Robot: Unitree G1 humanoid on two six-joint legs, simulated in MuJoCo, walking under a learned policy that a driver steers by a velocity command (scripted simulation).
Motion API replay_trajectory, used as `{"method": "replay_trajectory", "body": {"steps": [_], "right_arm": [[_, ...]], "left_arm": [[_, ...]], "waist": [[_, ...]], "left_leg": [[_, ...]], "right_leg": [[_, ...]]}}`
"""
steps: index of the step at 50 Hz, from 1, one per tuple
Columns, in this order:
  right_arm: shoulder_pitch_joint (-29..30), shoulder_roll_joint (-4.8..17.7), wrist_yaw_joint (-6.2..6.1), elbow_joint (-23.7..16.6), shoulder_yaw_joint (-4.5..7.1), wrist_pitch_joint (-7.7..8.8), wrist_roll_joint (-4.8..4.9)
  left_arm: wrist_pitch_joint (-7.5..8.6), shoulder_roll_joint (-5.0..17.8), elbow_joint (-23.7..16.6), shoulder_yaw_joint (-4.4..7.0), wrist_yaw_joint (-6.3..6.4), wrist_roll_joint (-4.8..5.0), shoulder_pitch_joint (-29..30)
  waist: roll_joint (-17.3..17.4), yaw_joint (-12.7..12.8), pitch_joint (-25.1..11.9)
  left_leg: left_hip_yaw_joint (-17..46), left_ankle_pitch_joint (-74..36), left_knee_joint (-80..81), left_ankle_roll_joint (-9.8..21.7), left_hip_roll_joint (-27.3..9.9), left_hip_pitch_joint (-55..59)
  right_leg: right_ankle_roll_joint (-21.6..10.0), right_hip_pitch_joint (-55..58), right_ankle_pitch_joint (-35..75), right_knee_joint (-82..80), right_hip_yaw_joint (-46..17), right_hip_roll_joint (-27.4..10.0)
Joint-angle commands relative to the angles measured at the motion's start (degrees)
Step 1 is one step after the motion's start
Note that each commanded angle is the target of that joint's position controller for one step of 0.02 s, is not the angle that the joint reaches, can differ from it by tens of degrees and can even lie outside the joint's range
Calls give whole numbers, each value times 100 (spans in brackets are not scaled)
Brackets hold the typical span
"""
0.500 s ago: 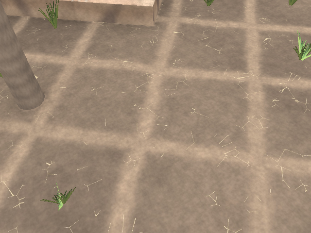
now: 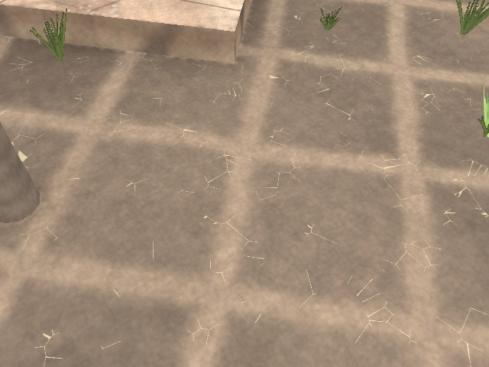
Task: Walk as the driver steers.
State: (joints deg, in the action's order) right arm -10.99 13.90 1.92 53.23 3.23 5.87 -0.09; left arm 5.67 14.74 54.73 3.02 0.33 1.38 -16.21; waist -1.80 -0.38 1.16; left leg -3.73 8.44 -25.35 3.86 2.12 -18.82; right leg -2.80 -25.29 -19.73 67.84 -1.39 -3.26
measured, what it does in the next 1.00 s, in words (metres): walks ahead: right foot, then left foot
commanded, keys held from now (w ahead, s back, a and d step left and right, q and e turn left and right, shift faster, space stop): w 1.00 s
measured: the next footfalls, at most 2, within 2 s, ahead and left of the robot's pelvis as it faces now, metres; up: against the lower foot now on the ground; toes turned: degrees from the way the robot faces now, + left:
right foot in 0.42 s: +0.41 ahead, -0.15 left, +0.00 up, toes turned -3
left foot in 0.98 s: +0.71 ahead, +0.09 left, +0.00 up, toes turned +3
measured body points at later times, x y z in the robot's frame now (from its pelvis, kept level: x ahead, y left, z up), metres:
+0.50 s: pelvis +0.28 -0.06 -0.01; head +0.31 -0.07 +0.44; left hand +0.45 +0.19 -0.12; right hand +0.26 -0.32 -0.16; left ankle +0.11 +0.08 -0.65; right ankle +0.37 -0.15 -0.74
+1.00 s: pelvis +0.56 -0.01 -0.02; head +0.59 +0.00 +0.43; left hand +0.52 +0.26 -0.16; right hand +0.76 -0.26 -0.12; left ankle +0.67 +0.09 -0.74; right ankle +0.37 -0.15 -0.72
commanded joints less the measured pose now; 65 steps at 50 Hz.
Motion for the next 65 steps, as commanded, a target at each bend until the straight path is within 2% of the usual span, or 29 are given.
{"method": "replay_trajectory", "body": {"steps": [1,4,9,15,18,20,21,22,23,24,25,26,27,29,32,38,43,46,47,48,49,50,51,52,53,54,56,59,65], "right_arm": [[-164,481,1,-141,70,90,-37],[-431,749,-102,-18,130,94,-22],[-839,791,-211,116,112,16,37],[-1401,864,-237,401,143,-108,90],[-1297,966,-269,430,199,-184,111],[-1021,962,-271,360,191,-232,113],[-979,790,-268,251,111,-232,54],[-1632,123,-206,174,-94,-118,9],[-1552,285,-162,268,-73,41,87],[-1007,779,-135,105,63,133,248],[-617,818,-156,5,71,159,280],[-425,755,-199,-17,100,129,207],[-508,677,-233,8,138,44,149],[-727,401,-253,72,120,-110,121],[-280,427,-281,-104,151,-179,63],[902,286,-180,-444,96,-118,67],[1581,324,-33,-723,38,-62,126],[1316,532,34,-732,98,-4,138],[858,673,28,-613,177,10,125],[-86,928,-4,-304,322,9,106],[-1159,1377,-58,-76,453,4,34],[-1520,1775,-32,63,521,-20,35],[-1455,1211,-29,28,359,-14,82],[-854,967,-53,-102,277,7,65],[-316,818,-59,-245,212,13,12],[6,635,-39,-282,158,20,-40],[62,426,-17,-177,84,36,-111],[46,629,-117,-35,96,39,-126],[-132,792,-243,195,90,-129,-60]], "left_arm": [[-53,298,-277,130,47,-30,-275],[-128,320,-471,157,70,-89,236],[-84,190,-745,116,-7,-88,1209],[-12,188,-1083,39,-189,-15,2159],[43,358,-1130,82,-273,-4,1991],[57,703,-784,275,-246,-36,795],[52,1063,-496,411,-194,-86,-316],[17,1652,-340,553,-167,-162,-1045],[1,1220,-326,404,-179,-121,-1060],[10,915,-402,300,-172,-80,-533],[7,711,-537,231,-165,-86,-7],[14,532,-577,172,-191,-126,353],[39,386,-580,125,-211,-177,526],[70,389,-486,126,-228,-182,475],[90,644,-335,184,-131,-179,175],[23,731,-121,184,-3,-98,-350],[-84,797,145,230,28,-42,-768],[-163,907,170,288,58,-22,-639],[-191,935,140,293,61,-16,-493],[-219,805,110,243,60,-32,-430],[-224,609,-24,145,61,-130,-505],[-83,-206,-54,-85,-12,-142,-1199],[64,371,-1,34,-42,-3,-852],[148,695,-167,119,-51,121,-298],[158,700,-208,124,-3,93,-35],[114,666,-192,172,46,-11,76],[-65,413,-114,183,85,-51,-239],[-212,204,-175,154,127,-119,-146],[-313,238,-324,98,89,-115,734]], "waist": [[612,131,-351],[454,92,-68],[495,-176,127],[507,-465,419],[645,-225,272],[687,436,-447],[409,843,-1225],[-969,684,-2128],[-1152,718,-2475],[-842,646,-1572],[-438,486,-995],[-130,307,-565],[-212,95,-393],[-301,-71,-301],[-167,-56,-50],[-161,270,189],[-165,446,421],[-300,186,232],[-351,-98,-50],[-247,-512,-607],[407,-821,-1476],[1972,-430,-2163],[1467,-622,-2128],[1197,-544,-1259],[657,-333,-858],[437,-149,-556],[575,165,-533],[585,330,-474],[655,35,-580]], "left_leg": [[1677,-677,1600,983,-1515,905],[1359,-1038,1837,1041,-1517,890],[825,-1119,1920,777,-1272,1149],[790,-1119,1597,736,-1584,2097],[806,-2011,1123,603,-1760,2446],[508,-3703,-197,396,-1438,2210],[284,-2997,-1667,203,-1130,1218],[76,-276,-4039,-235,-140,-1186],[947,2377,-4949,-193,61,-1998],[1028,2123,-5287,-74,-317,-2510],[846,1569,-5082,-25,-644,-2452],[743,1166,-4684,-44,-847,-2211],[780,894,-4341,-46,-1023,-1826],[726,677,-4016,-100,-1088,-1439],[698,9,-3273,-251,-1142,-1927],[465,-1465,-1342,-334,-894,-1961],[447,-1119,-614,-207,-762,-2088],[316,-489,-392,13,-578,-1476],[133,-402,-301,118,-381,-749],[30,-477,-277,276,-231,537],[1196,-541,-408,648,-1236,2347],[3999,482,334,1615,-2476,4192],[4477,1173,791,1493,-2392,4127],[3552,332,804,1227,-2246,3345],[2739,-985,809,1084,-2060,2445],[2107,-2155,855,1005,-1853,1669],[1429,-3228,999,922,-1618,975],[860,-4146,1115,1009,-1493,628],[421,-3604,1073,777,-1277,821]], "right_leg": [[-8,-849,469,-220,-256,-547],[155,-1357,1110,-970,-202,-603],[219,-1437,2473,-2626,0,-418],[105,-1562,2255,-3620,135,-197],[-119,-1068,1658,-3867,221,-37],[-370,708,1633,-4030,528,344],[-674,2489,1807,-3805,-61,-190],[-1602,4821,1039,-4124,-2669,-1697],[-1757,5025,608,-4965,-4089,-2005],[-1413,4295,462,-5038,-3263,-1789],[-1208,3371,785,-5167,-2432,-1559],[-1097,2509,1190,-5387,-1858,-1322],[-983,1955,1399,-5585,-1444,-1107],[-1023,1454,1602,-5878,-1077,-960],[-1109,1453,1970,-6113,-774,-959],[-860,1790,1972,-6208,-225,-762],[-819,2639,2039,-5879,-228,-1097],[-674,2963,2989,-5374,-246,-1249],[-579,2919,3944,-4841,-115,-1132],[-426,2598,4476,-3760,121,-810],[-204,1396,3064,-1925,407,-438],[169,-910,-781,51,253,691],[75,-1582,-1337,794,-546,474],[1,-1924,-938,927,-453,205],[27,-1624,-451,715,-290,-90],[90,-1272,-247,377,-223,-237],[135,-542,-103,-71,-217,-351],[285,-367,395,-1006,-113,-302],[342,257,1766,-3011,63,-81]]}}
